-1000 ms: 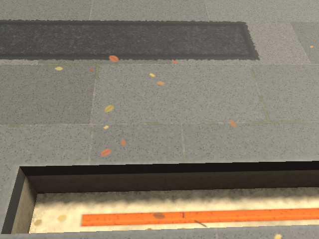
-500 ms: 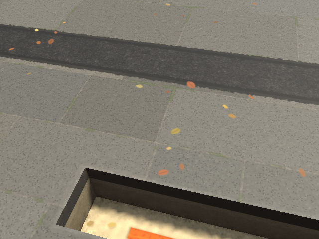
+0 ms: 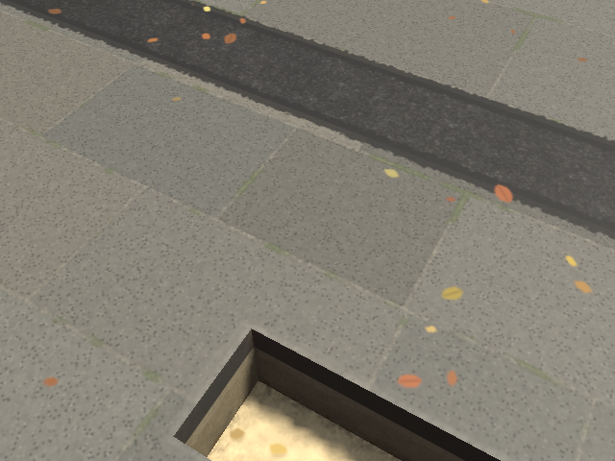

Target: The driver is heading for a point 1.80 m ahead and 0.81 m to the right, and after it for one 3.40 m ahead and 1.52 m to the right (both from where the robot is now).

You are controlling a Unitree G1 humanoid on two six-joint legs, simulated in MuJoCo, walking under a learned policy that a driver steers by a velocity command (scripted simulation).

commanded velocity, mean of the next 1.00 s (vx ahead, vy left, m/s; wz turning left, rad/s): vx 0.50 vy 0.00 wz -0.46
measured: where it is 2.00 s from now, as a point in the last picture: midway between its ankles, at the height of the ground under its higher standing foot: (489, 243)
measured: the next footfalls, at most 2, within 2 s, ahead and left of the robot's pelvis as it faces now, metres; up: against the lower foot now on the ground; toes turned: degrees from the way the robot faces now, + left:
right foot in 0.36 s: +0.18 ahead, -0.07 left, +0.00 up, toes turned -12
left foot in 0.84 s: +0.78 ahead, -0.05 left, +0.00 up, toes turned -27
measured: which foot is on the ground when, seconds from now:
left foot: down 0.00-0.34, up 0.36-0.82, down 0.84-1.00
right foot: up 0.00-0.34, down 0.36-0.88, up 0.90-1.00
